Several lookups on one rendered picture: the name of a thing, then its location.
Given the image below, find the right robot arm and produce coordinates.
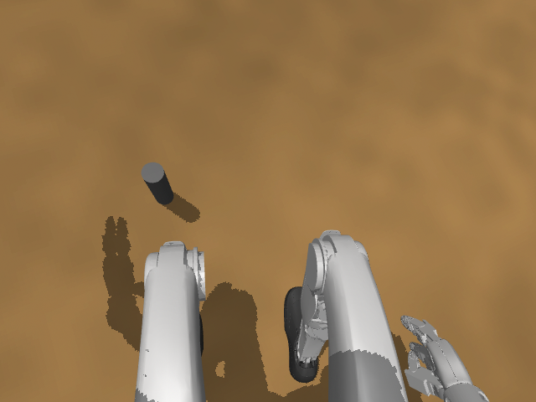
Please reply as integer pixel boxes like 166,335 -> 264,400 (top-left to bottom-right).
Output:
443,384 -> 489,402

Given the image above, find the right robot foot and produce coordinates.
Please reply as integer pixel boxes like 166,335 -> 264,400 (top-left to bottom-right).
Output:
284,286 -> 318,383

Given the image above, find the right robot hand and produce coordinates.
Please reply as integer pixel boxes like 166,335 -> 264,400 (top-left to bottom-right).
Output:
400,315 -> 473,400

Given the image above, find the can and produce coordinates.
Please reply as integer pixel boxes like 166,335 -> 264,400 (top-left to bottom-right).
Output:
141,162 -> 173,204

